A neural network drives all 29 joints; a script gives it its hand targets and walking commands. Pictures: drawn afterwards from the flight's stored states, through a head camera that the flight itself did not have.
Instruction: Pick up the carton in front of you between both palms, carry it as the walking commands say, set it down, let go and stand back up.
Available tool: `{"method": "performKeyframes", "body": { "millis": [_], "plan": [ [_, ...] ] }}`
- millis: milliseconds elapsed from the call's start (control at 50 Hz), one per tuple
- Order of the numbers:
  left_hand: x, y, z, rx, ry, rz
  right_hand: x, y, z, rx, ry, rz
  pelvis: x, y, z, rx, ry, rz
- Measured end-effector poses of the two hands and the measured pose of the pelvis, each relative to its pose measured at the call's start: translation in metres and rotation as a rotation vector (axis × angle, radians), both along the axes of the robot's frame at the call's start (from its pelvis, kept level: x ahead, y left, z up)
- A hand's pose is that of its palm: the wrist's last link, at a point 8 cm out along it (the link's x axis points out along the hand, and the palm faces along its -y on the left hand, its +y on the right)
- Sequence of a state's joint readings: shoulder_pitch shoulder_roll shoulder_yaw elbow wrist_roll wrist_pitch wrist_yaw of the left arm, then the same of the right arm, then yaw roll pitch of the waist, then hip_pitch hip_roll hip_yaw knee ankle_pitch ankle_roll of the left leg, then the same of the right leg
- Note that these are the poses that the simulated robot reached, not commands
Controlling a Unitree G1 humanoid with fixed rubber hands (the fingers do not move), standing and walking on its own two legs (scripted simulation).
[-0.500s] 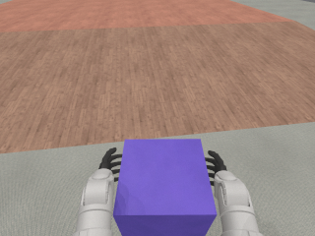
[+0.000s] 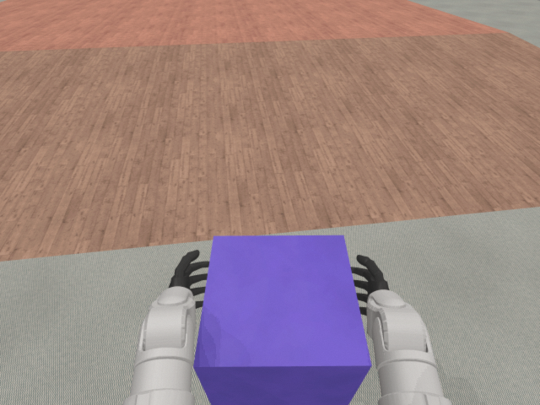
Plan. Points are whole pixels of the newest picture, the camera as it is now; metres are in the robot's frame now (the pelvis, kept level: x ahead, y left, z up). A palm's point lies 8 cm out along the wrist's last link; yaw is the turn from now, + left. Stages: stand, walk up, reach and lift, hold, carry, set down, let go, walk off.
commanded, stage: hold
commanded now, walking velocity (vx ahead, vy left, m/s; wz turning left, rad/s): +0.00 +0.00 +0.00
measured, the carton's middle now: (279, 330) +0.28 +0.00 -0.03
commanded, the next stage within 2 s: carry in 0.62 s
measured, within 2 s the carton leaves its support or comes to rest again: neither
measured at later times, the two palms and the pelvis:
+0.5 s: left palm (181, 298) +0.29 +0.15 +0.05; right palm (378, 303) +0.28 -0.15 +0.05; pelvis +0.00 +0.00 +0.00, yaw +0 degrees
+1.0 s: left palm (178, 250) +0.36 +0.17 +0.09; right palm (363, 254) +0.35 -0.13 +0.08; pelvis +0.08 +0.01 +0.00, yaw -1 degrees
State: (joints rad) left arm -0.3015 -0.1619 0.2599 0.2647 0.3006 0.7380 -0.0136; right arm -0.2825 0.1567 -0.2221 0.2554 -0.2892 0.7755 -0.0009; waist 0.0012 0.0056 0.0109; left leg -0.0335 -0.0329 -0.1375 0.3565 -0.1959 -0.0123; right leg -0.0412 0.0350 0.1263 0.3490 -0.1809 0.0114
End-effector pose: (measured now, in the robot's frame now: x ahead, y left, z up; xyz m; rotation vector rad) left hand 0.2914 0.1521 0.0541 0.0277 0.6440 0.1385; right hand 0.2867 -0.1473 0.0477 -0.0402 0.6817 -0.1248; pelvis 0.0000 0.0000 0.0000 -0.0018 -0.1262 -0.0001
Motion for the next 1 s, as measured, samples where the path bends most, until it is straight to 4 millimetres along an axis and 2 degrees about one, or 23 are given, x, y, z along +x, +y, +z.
{"method": "performKeyframes", "body": {
  "millis": [600,720,800,900,1000],
  "plan": [
    [-0.002,0.0,0.0,0.001,0.003,0.0,-0.002,-0.001,0.0,0.001,0.001,-0.001,-0.001,0.0,0.0,0.0,-0.004,-0.001],
    [0.004,0.001,0.002,-0.006,-0.017,0.005,0.004,0.001,0.003,0.002,-0.02,-0.003,0.004,0.001,-0.003,-0.002,0.09,0.014],
    [0.015,0.009,0.009,-0.024,-0.057,0.019,0.017,0.008,0.011,0.016,-0.06,-0.013,0.015,0.007,-0.009,0.0,0.134,0.026],
    [0.035,0.022,0.019,-0.052,-0.063,0.042,0.041,0.022,0.024,0.029,-0.065,-0.02,0.044,0.018,-0.01,0.002,0.181,-0.007],
    [0.067,0.013,0.032,-0.072,-0.038,0.035,0.064,0.013,0.034,0.052,-0.041,-0.053,0.081,0.014,-0.003,-0.027,0.218,-0.017]
  ]
}}
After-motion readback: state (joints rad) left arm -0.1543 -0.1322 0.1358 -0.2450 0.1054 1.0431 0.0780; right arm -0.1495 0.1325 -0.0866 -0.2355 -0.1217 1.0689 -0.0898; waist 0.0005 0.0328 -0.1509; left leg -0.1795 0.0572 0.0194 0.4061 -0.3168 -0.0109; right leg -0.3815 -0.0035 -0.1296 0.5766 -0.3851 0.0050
